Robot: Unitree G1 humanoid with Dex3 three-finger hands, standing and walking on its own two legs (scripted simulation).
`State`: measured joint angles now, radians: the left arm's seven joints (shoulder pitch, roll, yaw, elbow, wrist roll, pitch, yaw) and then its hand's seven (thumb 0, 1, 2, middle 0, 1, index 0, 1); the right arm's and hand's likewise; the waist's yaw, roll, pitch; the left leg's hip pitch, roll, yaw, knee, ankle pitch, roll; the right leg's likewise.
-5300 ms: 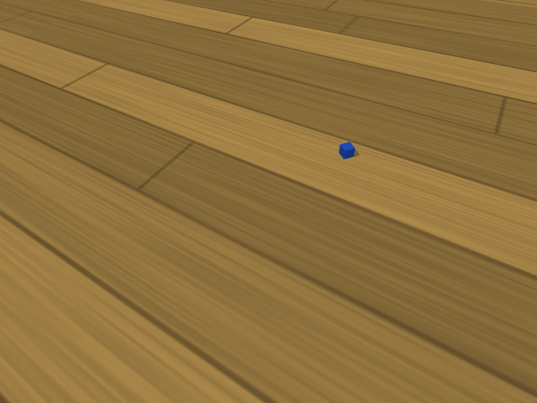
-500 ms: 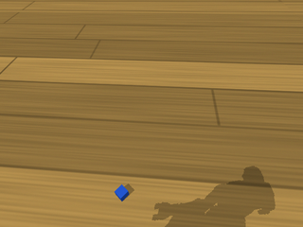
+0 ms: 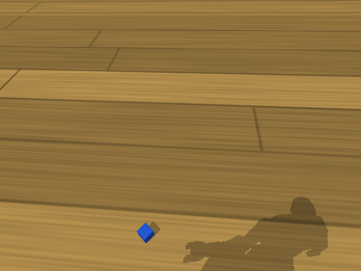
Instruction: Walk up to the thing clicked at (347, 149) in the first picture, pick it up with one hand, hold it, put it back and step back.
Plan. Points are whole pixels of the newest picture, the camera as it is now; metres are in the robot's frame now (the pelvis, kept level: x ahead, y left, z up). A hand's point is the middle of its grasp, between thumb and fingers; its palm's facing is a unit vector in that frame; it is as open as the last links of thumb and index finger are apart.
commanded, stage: walk up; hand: left
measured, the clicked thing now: (145, 232) +0.44 +0.22 -0.75
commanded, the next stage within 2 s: stand in 0.22 s
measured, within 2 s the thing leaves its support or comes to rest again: neither
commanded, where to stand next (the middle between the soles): +0.04 -0.02 m, yaw +1 degrees
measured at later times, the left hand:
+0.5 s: hand out of the picture +0.09 +0.25 -0.16, palm faces -0.03 -0.94 -0.34, open 7.4 cm
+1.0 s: hand out of the picture +0.08 +0.25 -0.16, palm faces -0.01 -0.94 -0.34, open 7.4 cm
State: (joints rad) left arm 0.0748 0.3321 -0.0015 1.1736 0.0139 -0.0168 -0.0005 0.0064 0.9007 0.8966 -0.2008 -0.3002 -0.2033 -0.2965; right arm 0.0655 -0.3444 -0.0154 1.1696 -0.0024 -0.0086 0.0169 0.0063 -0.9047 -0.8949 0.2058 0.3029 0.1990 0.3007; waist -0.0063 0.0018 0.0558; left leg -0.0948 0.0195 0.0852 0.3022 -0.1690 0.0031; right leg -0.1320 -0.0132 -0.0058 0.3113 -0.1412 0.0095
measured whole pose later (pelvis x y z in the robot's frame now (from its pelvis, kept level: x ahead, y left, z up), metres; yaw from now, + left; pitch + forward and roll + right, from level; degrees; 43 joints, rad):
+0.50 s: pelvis +0.01 +0.00 +0.00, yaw +1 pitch -2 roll +0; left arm 0.09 0.34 0.00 1.15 0.01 -0.01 0.00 0.01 0.90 0.90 -0.20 -0.30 -0.20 -0.30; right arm 0.10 -0.34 -0.01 1.16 -0.01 -0.01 0.01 0.01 -0.90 -0.89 0.21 0.30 0.20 0.30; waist -0.02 0.00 0.04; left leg -0.08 0.02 0.07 0.29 -0.17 0.00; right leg -0.11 -0.01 -0.02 0.30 -0.15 0.01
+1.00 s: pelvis +0.01 +0.00 +0.00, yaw +1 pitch -2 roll +0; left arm 0.11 0.34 -0.01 1.14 0.02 -0.01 0.00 0.01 0.90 0.90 -0.20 -0.30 -0.20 -0.30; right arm 0.10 -0.35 0.00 1.14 -0.01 -0.01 0.01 0.01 -0.90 -0.89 0.21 0.30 0.20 0.30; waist -0.01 0.00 0.04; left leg -0.08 0.02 0.06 0.29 -0.18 0.00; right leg -0.10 -0.01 -0.03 0.30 -0.16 0.00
